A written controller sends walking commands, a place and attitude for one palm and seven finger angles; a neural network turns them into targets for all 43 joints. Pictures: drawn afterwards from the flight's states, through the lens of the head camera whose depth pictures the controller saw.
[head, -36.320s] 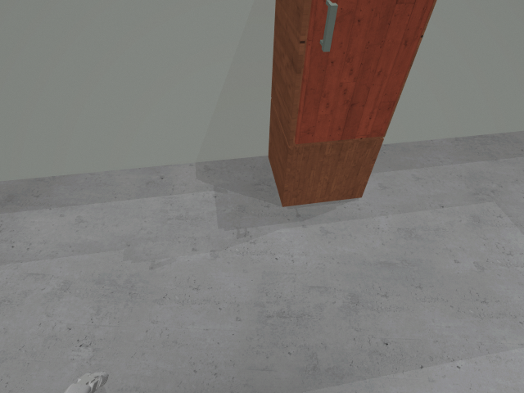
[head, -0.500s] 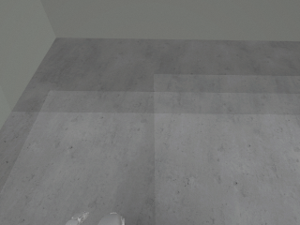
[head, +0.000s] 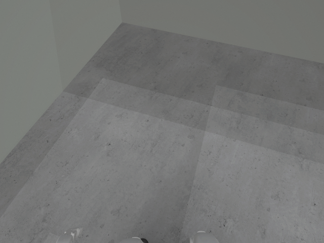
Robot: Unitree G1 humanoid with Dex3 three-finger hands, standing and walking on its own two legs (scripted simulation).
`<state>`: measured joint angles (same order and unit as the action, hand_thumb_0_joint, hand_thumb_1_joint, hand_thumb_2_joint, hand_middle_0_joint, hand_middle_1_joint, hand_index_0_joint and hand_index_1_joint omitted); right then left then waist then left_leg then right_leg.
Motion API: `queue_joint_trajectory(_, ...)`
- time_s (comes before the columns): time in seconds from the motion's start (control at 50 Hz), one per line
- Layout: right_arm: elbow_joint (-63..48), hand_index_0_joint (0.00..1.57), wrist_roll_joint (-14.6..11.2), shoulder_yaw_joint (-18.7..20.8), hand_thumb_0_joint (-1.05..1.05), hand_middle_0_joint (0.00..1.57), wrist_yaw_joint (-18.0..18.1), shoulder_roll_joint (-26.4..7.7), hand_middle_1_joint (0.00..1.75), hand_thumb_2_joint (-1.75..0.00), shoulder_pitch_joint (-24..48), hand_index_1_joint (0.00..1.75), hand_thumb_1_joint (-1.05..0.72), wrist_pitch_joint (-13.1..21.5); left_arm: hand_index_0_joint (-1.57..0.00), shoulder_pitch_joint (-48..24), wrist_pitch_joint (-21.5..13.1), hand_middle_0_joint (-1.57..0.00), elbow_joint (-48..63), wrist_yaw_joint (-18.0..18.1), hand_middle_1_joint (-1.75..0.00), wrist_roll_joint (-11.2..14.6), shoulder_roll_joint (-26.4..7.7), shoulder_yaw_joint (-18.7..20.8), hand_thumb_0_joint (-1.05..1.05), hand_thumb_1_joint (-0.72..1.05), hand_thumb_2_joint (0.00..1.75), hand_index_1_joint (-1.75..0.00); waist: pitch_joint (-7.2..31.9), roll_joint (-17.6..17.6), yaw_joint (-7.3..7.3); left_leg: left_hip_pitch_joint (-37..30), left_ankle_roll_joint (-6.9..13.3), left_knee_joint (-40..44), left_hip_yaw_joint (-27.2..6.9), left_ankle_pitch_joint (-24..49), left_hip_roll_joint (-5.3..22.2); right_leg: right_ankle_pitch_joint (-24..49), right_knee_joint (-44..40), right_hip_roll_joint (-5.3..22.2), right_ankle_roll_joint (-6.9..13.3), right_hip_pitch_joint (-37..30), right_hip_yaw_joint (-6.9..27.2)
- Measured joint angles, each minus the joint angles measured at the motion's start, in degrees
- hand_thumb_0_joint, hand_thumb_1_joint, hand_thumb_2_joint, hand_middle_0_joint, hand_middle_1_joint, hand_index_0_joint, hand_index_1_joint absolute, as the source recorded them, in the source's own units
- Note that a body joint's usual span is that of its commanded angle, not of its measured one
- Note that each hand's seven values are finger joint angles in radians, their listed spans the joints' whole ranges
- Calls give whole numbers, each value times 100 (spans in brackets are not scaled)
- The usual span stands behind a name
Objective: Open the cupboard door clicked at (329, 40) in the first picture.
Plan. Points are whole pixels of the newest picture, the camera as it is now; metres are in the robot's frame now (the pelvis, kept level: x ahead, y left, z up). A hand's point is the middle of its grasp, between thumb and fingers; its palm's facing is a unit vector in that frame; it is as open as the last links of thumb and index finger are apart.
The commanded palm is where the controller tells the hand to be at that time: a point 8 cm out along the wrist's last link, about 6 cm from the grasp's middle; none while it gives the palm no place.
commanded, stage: turn to face it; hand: left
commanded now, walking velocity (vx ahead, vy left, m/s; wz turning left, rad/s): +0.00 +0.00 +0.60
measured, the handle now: out of the picture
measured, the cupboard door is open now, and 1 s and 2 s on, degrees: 46 46 46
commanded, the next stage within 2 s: none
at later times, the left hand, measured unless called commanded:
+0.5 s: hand out of the picture -0.01 +0.15 -0.17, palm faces +0.37 -0.89 -0.25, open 7.3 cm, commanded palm none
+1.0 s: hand out of the picture +0.01 +0.13 -0.15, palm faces +0.57 -0.77 -0.30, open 7.4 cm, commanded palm none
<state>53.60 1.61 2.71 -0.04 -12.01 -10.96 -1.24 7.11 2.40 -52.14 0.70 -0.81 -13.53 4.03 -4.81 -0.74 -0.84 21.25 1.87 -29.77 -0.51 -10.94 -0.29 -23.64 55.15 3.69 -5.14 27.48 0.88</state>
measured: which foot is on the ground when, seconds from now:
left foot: down 0.00-0.12, up 0.14-0.52, down 0.54-0.92, up 0.94-1.00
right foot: up 0.00-0.10, down 0.12-0.52, up 0.54-0.90, down 0.92-1.00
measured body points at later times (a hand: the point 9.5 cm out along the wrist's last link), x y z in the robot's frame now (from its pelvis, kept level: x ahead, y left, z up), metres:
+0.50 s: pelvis +0.02 -0.06 +0.00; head +0.07 -0.03 +0.44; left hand -0.03 +0.19 -0.15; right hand +0.23 -0.26 -0.14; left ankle -0.01 +0.06 -0.72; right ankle +0.01 -0.16 -0.74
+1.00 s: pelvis +0.04 -0.10 -0.01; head +0.10 -0.10 +0.44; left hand -0.02 +0.17 -0.12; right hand +0.25 -0.27 -0.17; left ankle -0.04 +0.02 -0.68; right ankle +0.11 -0.18 -0.74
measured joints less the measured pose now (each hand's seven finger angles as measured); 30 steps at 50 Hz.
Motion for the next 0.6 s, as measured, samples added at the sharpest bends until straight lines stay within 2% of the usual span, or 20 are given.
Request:
queue_joint_trajectory(0.06,-25,20,3,57,0,20,-27,-29,30,-90,6,30,-90,-70,-20,-8,-8,-20,56,2,-30,17,17,-30,0,91,89,-30,18,-89,-47,62,-131,-77,-241,-22,-6,-24,-814,-126,33,-340,-61)
queue_joint_trajectory(0.1,-40,20,-16,102,0,20,-35,-71,30,-90,10,30,-90,-124,-20,17,-61,-20,104,-1,-30,30,41,-58,0,91,89,-30,41,-142,-63,158,-239,-234,-409,-85,-39,285,-1590,-225,71,-711,-136)
queue_joint_trajectory(0.12,-56,20,-40,128,0,20,-41,-88,30,-90,-10,30,-90,-152,-20,70,-112,-20,150,0,-30,21,35,-75,0,91,89,-30,89,-115,-48,247,-294,-379,-463,-151,-97,444,-2098,-215,185,-937,-165)
queue_joint_trajectory(0.14,-35,20,-62,171,0,20,-41,-131,30,-90,31,30,-90,-184,-20,90,-166,-20,150,18,-30,-9,80,-80,0,91,89,-30,71,-151,-16,374,-336,-725,-493,-590,-120,480,-2128,-225,392,-959,-216)
queue_joint_trajectory(0.18,3,20,-56,235,0,20,-57,-238,30,-90,106,30,-91,-251,-20,161,-203,-20,137,50,-30,-30,185,-154,0,91,89,-30,19,-197,-28,737,-368,-1975,-395,-1426,-199,421,-2043,-144,553,-1032,-378)
queue_joint_trajectory(0.22,18,20,-47,280,0,20,-85,-317,30,-90,158,30,-91,-301,-20,285,-196,-20,113,76,-30,-23,280,-196,0,91,89,-30,16,-180,-41,1009,-434,-3097,-193,-1506,-179,438,-2198,-35,574,-1202,-521)
queue_joint_trajectory(0.26,21,20,-48,284,0,20,-116,-349,30,-90,216,30,-91,-321,-20,400,-194,-20,78,84,-30,-14,332,-223,0,91,89,-30,10,-109,-68,1094,-522,-3652,-8,-1371,-66,497,-2395,58,579,-1368,-655)
queue_joint_trajectory(0.3,14,20,-62,266,0,20,-136,-342,30,-90,271,30,-91,-325,-20,484,-209,-20,55,85,-30,-18,357,-238,0,90,89,-30,-18,5,-79,993,-582,-3576,125,-1330,42,532,-2540,156,588,-1510,-799)
queue_joint_trajectory(0.38,7,20,-79,208,0,20,-159,-323,30,-90,421,30,-91,-339,-20,600,-259,-20,55,83,-30,-30,340,-228,0,91,89,-30,-105,155,-8,609,-610,-2648,304,-1362,180,474,-2590,300,584,-1674,-1141)
queue_joint_trajectory(0.48,-71,20,-94,128,0,19,-179,-261,30,-90,679,30,-91,-304,-20,707,-253,-21,23,49,-30,-63,173,-166,0,91,89,-30,-204,293,147,55,-483,-1395,593,-1342,158,194,-2213,469,509,-1667,-1554)
queue_joint_trajectory(0.52,-178,20,-83,94,0,20,-192,-244,30,-90,731,30,-91,-228,-20,787,-229,-21,-13,29,-30,-37,75,-128,0,91,89,-30,-174,349,164,-303,-380,-621,713,-785,92,-23,-1801,580,433,-1534,-1672)
queue_joint_trajectory(0.54,-236,20,-64,92,0,20,-194,-246,30,-90,742,30,-91,-156,-20,814,-189,-21,-34,12,-30,-10,26,-107,0,91,89,-30,-135,351,146,-337,-169,-466,681,-406,74,-152,-1359,628,353,-1331,-1613)
queue_joint_trajectory(0.56,-274,20,-62,93,0,20,-177,-213,30,-90,762,30,-91,-97,-20,763,-108,-20,-76,10,-30,7,-40,-85,0,91,89,-30,-157,406,145,-247,-35,-634,644,-450,22,-465,-758,627,255,-1066,-1333)
queue_joint_trajectory(0.6,-312,20,-57,46,0,20,-144,-151,30,-90,740,30,-91,-45,-20,656,53,-20,-111,39,-30,1,-140,-47,0,91,89,-30,-178,449,187,-217,47,-785,566,-694,-1,-812,295,467,154,-574,-792)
